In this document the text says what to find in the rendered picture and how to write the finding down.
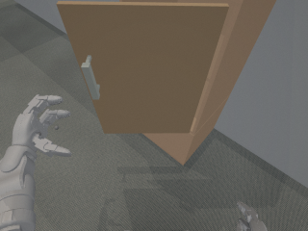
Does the cupboard door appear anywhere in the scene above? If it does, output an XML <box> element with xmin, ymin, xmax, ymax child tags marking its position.
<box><xmin>56</xmin><ymin>1</ymin><xmax>229</xmax><ymax>134</ymax></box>

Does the right robot hand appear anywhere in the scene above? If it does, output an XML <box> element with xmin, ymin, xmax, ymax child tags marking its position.
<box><xmin>236</xmin><ymin>201</ymin><xmax>268</xmax><ymax>231</ymax></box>

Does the robot left forearm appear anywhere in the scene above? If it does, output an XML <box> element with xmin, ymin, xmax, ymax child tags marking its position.
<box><xmin>0</xmin><ymin>144</ymin><xmax>38</xmax><ymax>231</ymax></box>

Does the handle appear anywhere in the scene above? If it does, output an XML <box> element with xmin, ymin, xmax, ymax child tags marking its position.
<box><xmin>81</xmin><ymin>55</ymin><xmax>100</xmax><ymax>100</ymax></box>

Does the left robot hand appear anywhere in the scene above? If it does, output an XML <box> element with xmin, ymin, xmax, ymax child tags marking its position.
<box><xmin>12</xmin><ymin>94</ymin><xmax>72</xmax><ymax>158</ymax></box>

